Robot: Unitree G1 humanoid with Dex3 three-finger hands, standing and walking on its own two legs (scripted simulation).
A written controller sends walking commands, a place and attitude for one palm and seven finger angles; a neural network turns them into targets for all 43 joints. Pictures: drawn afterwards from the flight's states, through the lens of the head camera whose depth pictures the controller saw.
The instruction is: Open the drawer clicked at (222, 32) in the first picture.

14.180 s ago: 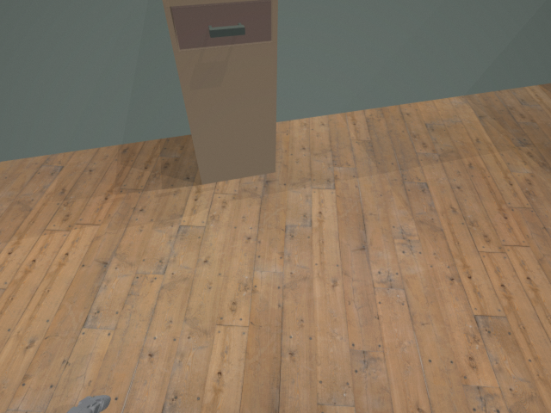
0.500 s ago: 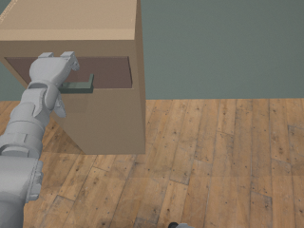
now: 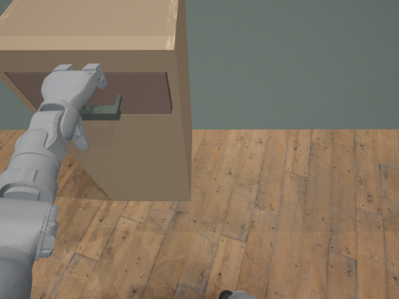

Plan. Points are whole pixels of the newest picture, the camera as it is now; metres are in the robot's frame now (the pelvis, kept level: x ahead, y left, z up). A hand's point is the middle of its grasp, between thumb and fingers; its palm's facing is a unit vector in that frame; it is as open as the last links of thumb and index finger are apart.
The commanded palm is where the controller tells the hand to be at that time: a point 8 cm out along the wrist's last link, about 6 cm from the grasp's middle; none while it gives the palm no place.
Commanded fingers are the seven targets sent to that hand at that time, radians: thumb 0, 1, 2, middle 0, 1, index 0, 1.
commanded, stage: lower the fingers behind the handle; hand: left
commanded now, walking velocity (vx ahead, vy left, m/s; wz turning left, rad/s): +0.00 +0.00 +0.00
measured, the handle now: (94, 105) +0.54 +0.25 +0.02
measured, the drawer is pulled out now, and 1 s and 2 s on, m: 0.00 0.00 0.00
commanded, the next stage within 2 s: close the thumb around the handle in 1.50 s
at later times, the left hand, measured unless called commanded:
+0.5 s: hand (85, 120) +0.48 +0.25 +0.04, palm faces -0.09 -0.03 -1.00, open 13.8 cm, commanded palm +0.47 +0.25 +0.09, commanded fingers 0.00 -0.50 0.30 -0.30 -1.20 -0.30 -1.20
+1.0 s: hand (89, 129) +0.48 +0.26 +0.00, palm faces -0.08 -0.05 -1.00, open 13.8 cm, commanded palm +0.48 +0.25 +0.06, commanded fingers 0.00 -0.50 0.30 -0.30 -1.20 -0.30 -1.20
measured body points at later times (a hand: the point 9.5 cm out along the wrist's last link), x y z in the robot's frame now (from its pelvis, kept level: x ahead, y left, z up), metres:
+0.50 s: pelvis -0.01 +0.00 -0.01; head +0.11 +0.00 +0.43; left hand +0.48 +0.25 +0.09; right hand +0.00 -0.28 -0.13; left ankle -0.06 +0.09 -0.72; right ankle +0.02 -0.10 -0.72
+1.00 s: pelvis -0.01 +0.02 -0.02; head +0.12 +0.02 +0.41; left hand +0.48 +0.26 +0.06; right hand -0.01 -0.26 -0.15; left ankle -0.06 +0.09 -0.72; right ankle +0.02 -0.10 -0.72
